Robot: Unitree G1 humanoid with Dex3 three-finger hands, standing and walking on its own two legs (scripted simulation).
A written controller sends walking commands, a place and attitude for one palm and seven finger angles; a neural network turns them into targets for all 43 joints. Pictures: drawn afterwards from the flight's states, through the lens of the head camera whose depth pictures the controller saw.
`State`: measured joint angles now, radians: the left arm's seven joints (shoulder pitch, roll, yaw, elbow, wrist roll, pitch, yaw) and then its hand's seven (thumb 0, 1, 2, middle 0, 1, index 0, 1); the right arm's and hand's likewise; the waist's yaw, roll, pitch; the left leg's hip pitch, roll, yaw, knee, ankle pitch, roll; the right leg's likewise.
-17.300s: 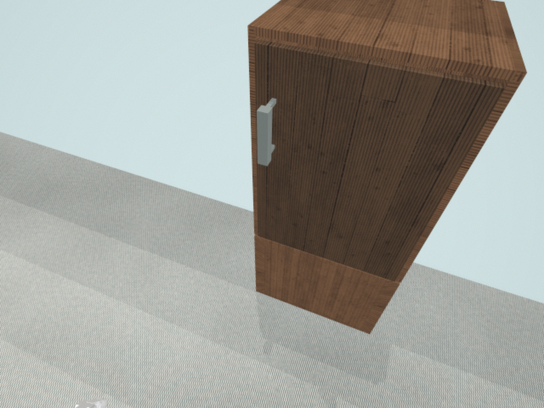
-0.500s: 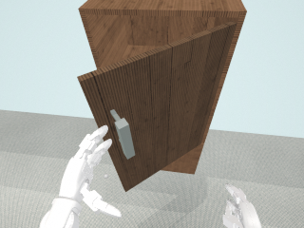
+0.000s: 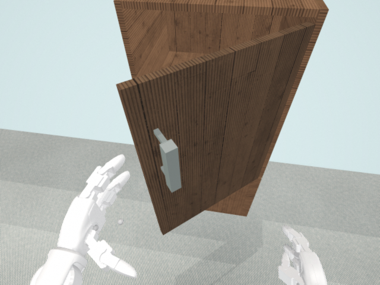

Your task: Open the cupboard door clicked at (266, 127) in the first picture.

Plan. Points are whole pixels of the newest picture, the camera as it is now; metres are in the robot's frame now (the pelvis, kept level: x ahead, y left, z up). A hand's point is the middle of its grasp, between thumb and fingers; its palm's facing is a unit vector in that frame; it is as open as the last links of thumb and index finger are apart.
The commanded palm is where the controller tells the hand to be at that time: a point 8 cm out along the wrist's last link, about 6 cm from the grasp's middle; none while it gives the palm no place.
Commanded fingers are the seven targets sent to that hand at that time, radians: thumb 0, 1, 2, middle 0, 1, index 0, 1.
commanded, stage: draw the hand back to the body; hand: left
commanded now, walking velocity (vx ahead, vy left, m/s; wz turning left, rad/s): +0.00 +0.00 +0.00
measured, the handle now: (166, 160) +0.33 +0.08 +0.11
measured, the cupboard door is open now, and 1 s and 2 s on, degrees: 41 41 41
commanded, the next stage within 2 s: step back with the hand held close in 1.48 s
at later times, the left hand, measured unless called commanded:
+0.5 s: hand (74, 211) +0.20 +0.20 +0.14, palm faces +0.11 -0.96 -0.24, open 15.8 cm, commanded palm +0.16 +0.25 +0.16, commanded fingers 0.00 -0.12 0.47 -0.16 -0.30 -0.16 -0.30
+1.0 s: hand (32, 184) +0.22 +0.25 +0.19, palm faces +0.40 -0.83 -0.40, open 10.3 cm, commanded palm +0.17 +0.30 +0.20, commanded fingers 0.00 0.76 0.84 -0.19 -0.30 -0.19 -0.30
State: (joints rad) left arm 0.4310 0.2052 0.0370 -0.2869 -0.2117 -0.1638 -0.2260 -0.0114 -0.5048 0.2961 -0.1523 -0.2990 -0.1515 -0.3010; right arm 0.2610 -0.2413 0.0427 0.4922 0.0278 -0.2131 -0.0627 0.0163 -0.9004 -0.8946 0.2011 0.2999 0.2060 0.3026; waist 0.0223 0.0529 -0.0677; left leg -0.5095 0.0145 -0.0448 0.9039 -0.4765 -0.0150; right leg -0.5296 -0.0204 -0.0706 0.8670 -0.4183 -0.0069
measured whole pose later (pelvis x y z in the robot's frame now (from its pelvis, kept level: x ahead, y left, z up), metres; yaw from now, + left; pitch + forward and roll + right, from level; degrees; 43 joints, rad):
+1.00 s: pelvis +0.02 +0.01 +0.05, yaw -2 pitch -4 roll -1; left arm 0.47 0.32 0.28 -0.38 -0.03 -0.06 0.11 0.00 0.42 0.69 -0.19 -0.30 -0.19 -0.30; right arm 0.19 -0.22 0.03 0.65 -0.01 -0.16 -0.08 0.02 -0.90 -0.89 0.20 0.30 0.21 0.30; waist 0.07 0.06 0.02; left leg -0.07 0.01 0.00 0.45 -0.30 0.00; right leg -0.11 -0.01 -0.03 0.43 -0.24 0.01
